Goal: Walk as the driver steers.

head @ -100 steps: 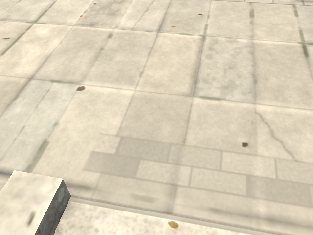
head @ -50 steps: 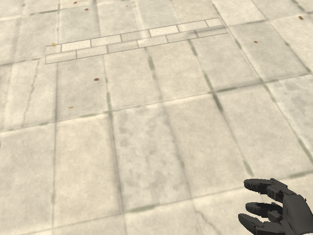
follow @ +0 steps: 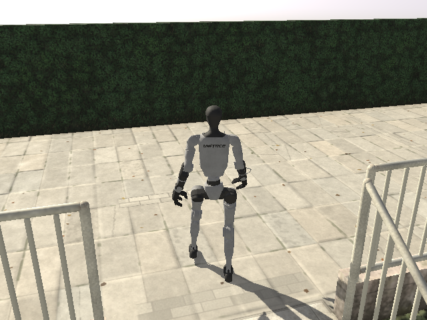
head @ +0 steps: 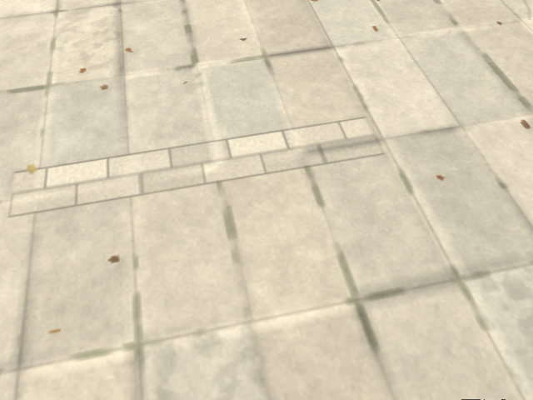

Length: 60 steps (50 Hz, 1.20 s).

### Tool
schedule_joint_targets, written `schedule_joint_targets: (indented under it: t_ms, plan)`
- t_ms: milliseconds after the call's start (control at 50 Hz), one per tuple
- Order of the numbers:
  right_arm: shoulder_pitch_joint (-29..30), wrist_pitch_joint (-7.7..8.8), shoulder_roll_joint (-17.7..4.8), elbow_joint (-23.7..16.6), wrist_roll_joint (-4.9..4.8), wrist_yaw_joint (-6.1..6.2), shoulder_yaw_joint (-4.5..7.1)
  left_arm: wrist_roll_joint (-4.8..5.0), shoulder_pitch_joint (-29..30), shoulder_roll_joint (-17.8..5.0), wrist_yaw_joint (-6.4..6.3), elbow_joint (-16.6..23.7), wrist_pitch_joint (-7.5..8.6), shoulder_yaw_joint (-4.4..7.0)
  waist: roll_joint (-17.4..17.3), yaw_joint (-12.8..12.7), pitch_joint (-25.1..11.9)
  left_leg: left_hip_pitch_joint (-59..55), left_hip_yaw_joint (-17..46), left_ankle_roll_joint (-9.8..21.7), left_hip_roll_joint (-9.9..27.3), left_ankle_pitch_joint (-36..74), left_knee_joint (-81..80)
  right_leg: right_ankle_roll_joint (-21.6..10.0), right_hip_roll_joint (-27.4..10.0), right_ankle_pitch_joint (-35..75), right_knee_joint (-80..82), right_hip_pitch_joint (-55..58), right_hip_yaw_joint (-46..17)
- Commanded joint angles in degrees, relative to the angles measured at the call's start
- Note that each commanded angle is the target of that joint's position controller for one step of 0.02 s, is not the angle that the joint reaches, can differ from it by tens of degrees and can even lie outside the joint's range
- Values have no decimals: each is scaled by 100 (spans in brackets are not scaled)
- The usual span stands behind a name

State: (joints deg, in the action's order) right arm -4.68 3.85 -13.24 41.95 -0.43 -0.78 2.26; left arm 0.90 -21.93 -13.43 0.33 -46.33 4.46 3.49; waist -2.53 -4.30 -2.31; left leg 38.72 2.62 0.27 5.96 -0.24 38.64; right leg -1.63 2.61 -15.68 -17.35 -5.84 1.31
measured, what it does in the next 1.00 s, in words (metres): walks ahead: left foot, then right foot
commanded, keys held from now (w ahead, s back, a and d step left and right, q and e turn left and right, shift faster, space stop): w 0.72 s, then w+q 0.28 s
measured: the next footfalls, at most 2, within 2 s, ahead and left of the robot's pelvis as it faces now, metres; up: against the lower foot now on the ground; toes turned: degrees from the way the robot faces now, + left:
left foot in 0.10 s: +0.20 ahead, +0.15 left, +0.00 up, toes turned +2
right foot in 0.64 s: +0.48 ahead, -0.10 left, +0.00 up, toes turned -2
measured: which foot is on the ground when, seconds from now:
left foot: up 0.00-0.08, down 0.10-0.64, up 0.66-1.00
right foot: down 0.00-0.12, up 0.14-0.62, down 0.64-1.00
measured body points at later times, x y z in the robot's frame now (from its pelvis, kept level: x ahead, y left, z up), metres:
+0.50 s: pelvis +0.24 +0.04 +0.00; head +0.26 +0.06 +0.45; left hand +0.45 +0.27 -0.09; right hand +0.25 -0.22 -0.12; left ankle +0.16 +0.14 -0.74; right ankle +0.41 -0.12 -0.69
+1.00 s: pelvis +0.50 +0.00 +0.00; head +0.51 -0.01 +0.45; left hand +0.51 +0.27 -0.12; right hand +0.69 -0.24 -0.10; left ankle +0.64 +0.19 -0.67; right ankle +0.44 -0.10 -0.74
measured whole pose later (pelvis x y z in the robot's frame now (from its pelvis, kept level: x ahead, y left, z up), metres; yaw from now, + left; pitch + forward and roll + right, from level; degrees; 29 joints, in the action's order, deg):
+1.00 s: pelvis +0.50 +0.00 +0.00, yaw +6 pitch +3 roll -2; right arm -8.2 2.4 -14.8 44.6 -0.9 -0.6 4.2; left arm -0.7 -19.7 -13.0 -0.2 -49.0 5.4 3.9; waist -2.7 -3.1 -1.3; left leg 42.9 5.0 0.8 5.4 1.7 48.2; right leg -2.2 2.0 -13.1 -13.2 -2.7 7.7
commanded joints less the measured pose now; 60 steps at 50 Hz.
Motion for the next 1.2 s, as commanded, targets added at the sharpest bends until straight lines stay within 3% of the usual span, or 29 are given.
schedule_joint_targets:
  t_ms: [20, 60, 80, 100, 120, 140, 160, 200, 220, 300, 440, 540, 580, 620, 640, 660, 680, 700, 720, 740, 780, 840, 960, 1060, 1100, 1140, 1160, 1180, 1200]
  plan:
    - [612, 135, -425, -579, -37, -96, 99, 56, 42, -1016, -23, 256, 36, 265, 775, 67, 251, -361, -193, 179, -178, -386, -496, -974, -1627, 1350, 225, -7, -981]
    - [143, 169, -559, -486, -4, -118, 173, 70, 206, -1032, -44, 237, -15, 270, 856, 383, 71, -1079, -383, 371, -371, -617, -903, -799, -1580, 1910, -295, 80, -939]
    - [-506, 173, -740, -272, 54, -87, 279, 54, 208, -915, -62, 232, -32, 231, 759, 639, -287, -1968, -525, 492, -549, -631, -984, -664, -1302, 2650, -1020, -21, -727]
    - [-1510, 191, -1148, -87, 118, -35, 414, -29, 226, -639, -78, 318, -17, 127, 243, 1007, -1002, -3481, 300, 829, 188, -173, -863, -407, -935, 2240, -2565, -800, -327]
    - [-2037, 166, -1738, -30, 139, -7, 550, -81, -354, -182, -61, 437, 109, -32, -1324, 926, -1642, -5602, 2682, 1787, 1530, -637, -1269, 79, -54, -19, -4822, -3207, 36]
    - [-2294, 148, -1306, 19, 25, -19, 451, -67, -223, -461, -41, 368, 211, 33, -1398, 1095, -1994, -5809, 3975, 1984, 1692, -1399, -1992, 98, -58, -1558, -5719, -4029, -704]
    - [-1914, 143, -1050, -44, 18, -2, 362, 58, 218, -779, -30, 491, 242, 124, -903, 1044, -1276, -5265, 3261, 1721, 1518, -1741, -2003, 19, -388, -1210, -6082, -4477, -742]
    - [-1204, 108, -720, -137, 86, -21, 253, -44, 844, -639, -72, 652, 179, 94, -158, 758, -413, -3655, 2122, 1472, 1095, -1239, -2261, -44, -822, -333, -5561, -4156, -538]
    - [-1027, 137, -561, -153, 126, -37, 204, -76, 773, -600, -87, 663, 116, 127, -279, 540, -258, -3127, 1790, 1385, 912, -933, -2442, -50, -964, -100, -5256, -3768, -590]
    - [-1107, 232, -669, 15, 81, -22, 249, -95, 749, -431, -118, 663, -43, 124, -225, 317, -50, -2693, 1028, 1407, 708, 96, -2835, 65, -997, 542, -4546, -3603, -509]
    - [-1648, 140, -895, 341, -24, 90, 304, -39, 1996, -222, 0, 901, 1, 29, -168, 734, 206, -3135, 308, 1139, 542, 313, -2879, 126, -819, 1922, -2343, -3428, -288]
    - [-1891, 34, -1011, 543, -73, 95, 350, 20, 2574, -290, 160, 1156, 74, 25, -272, 927, 462, -3701, 460, 1095, 831, 141, -2536, -49, -644, 1361, -1576, -3289, -150]
    - [-1770, -7, -1094, 575, -96, 115, 387, 2, 2354, -408, 198, 1145, 113, 67, -357, 744, 363, -3847, 467, 994, 892, 697, -2188, -225, -519, 981, -1311, -2827, -47]
    - [-1587, -35, -995, 553, -113, 135, 351, -93, 1108, -745, 147, 760, 124, 258, -209, 140, -366, -3539, 69, 747, 456, 2159, -811, -494, -230, 1117, -1046, -949, 185]
    - [-1524, -15, -740, 414, 5, 144, 241, -152, -30, -1196, 87, 563, 128, 388, 397, -271, -1223, -2406, -261, 490, 102, 1009, 935, -892, -1223, 1547, -1218, 863, -939]
    - [-2136, 119, -156, 310, 44, 107, 49, -135, -346, -1647, 87, 476, 118, 465, 1964, -5, -1817, -52, -269, 109, -891, -2532, 2951, -1818, -2473, 739, -621, 2729, -3550]
    - [-1939, 237, -631, 404, -37, 64, 158, -53, -449, -1158, 73, 485, 99, 345, 1648, -207, -1926, 664, 446, 126, -697, -3178, 3727, -1819, -2501, 68, -182, 2757, -4230]
    - [-1431, 289, -873, 247, -139, 45, 225, -44, -19, -943, 42, 543, 89, 263, 1271, -155, -1157, 1024, 354, 179, -403, -2714, 3893, -1572, -2309, 145, -132, 2101, -3414]
    - [-1078, 287, -822, 168, -106, 64, 208, -69, 367, -811, 38, 604, 70, 208, 756, -1, -726, 846, 191, 193, -126, -2191, 3663, -1417, -2082, 543, -32, 1270, -2748]
    - [-938, 245, -764, 147, -36, 81, 224, -115, 660, -647, 57, 614, 69, 163, 544, 173, -382, 581, 181, 176, 33, -1883, 3317, -1323, -1910, 902, 177, 525, -2283]
    - [-1179, 68, -613, 208, -73, 92, 244, -168, 872, -462, 79, 574, 145, 118, 759, 481, -193, 17, 265, 161, 189, -1575, 2962, -1205, -1700, 1135, 555, -214, -1685]
    - [-1060, -79, -490, 172, -76, 123, 248, -180, 752, -639, 36, 390, 238, 187, 629, 537, 57, 188, 397, 68, 145, -1094, 2569, -1179, -1701, 1734, 855, -459, -1006]
    - [-253, -89, -382, -41, -52, 14, 236, -156, 580, -782, -86, 157, 200, 223, 579, 298, 297, 352, 260, 41, -12, 434, 984, -837, -1556, 2132, 940, -96, 80]
    - [520, -108, -270, -430, -54, -139, 167, -80, 198, -927, -132, -103, 82, 284, 545, -35, 639, 523, -129, 191, -65, 214, 103, -721, -1830, 2193, 757, 726, 432]
    - [617, -123, -321, -585, -55, -201, 183, -30, 222, -1009, -141, -156, 8, 319, 624, 1, 665, 438, -336, 330, -145, -331, -70, -627, -1941, 2743, 466, 1030, 558]
    - [365, -142, -479, -648, -34, -240, 264, 19, 404, -1186, -179, -123, -51, 367, 839, 236, 406, -278, -714, 540, -461, -947, -150, -483, -1935, 4530, -199, 1106, 776]
    - [-71, -156, -620, -580, -31, -240, 349, 40, 487, -1274, -208, -107, -88, 389, 931, 501, 132, -928, -899, 670, -705, -1151, -229, -397, -1873, 5448, -857, 1071, 890]
    - [-970, -152, -882, -352, -46, -216, 506, 59, 593, -1281, -229, -86, -123, 376, 798, 986, -306, -2160, -977, 867, -984, -797, -678, -237, -1635, 5634, -1997, 751, 1068]
    - [-1961, -175, -1394, -133, -44, -110, 707, -30, 561, -1130, -250, 18, -92, 307, 240, 1371, -871, -4030, 98, 1201, -439, -512, -782, 25, -1378, 4050, -3723, -674, 1090]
